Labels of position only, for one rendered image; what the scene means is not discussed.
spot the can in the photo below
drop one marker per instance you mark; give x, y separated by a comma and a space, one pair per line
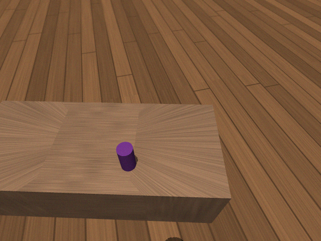
126, 156

